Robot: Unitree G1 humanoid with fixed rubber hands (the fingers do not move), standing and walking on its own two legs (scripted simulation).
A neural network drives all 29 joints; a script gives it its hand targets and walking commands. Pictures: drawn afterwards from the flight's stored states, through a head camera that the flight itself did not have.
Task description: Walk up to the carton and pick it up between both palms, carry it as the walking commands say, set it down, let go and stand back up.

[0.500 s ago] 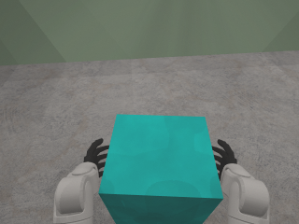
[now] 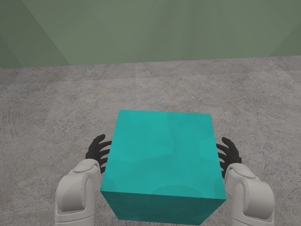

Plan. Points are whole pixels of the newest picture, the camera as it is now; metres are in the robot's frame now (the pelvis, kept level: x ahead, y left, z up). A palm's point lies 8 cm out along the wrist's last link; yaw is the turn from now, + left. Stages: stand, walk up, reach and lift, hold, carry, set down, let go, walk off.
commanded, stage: carry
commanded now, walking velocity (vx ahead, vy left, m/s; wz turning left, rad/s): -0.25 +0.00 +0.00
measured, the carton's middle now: (161, 170) +0.29 -0.01 +0.01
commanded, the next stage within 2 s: none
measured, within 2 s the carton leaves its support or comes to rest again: neither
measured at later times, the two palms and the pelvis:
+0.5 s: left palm (89, 195) +0.20 +0.15 +0.07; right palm (237, 199) +0.19 -0.17 +0.07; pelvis -0.06 +0.00 -0.01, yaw +0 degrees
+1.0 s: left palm out of the picture +0.13 +0.18 +0.05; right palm out of the picture +0.14 -0.14 +0.07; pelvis -0.13 +0.02 -0.01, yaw +1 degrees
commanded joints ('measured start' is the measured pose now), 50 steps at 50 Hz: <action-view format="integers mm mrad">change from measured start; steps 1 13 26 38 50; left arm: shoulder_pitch -457 -494 -527 -488 -477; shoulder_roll -820 -809 -858 -848 -880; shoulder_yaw -720 -712 -743 -734 -791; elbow -67 -62 -99 -160 -147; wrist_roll -384 -384 -401 -412 -406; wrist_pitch -13 -10 -12 -33 -32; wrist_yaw -233 -242 -240 -241 -224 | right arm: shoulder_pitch -499 -545 -517 -550 -431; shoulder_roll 833 846 870 873 874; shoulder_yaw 837 845 830 867 813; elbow -104 -110 -110 -193 -143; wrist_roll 403 408 410 443 415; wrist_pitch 3 8 3 -22 -19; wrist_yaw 244 245 257 234 270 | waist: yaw -1 2 -11 16 -24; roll -53 -134 130 -198 92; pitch -276 -137 -130 -280 -176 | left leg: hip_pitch -25 -170 -201 -334 -44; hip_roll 123 84 293 -5 348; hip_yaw -79 -93 -282 -88 -300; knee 48 58 -79 559 -84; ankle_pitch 352 -20 254 -228 627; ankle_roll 0 24 186 -3 209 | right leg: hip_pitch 234 119 32 287 -172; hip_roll -121 -139 17 -239 84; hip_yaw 80 165 59 226 165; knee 36 -99 375 -82 702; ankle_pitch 377 -86 -250 487 -413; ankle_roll -10 -22 13 -156 28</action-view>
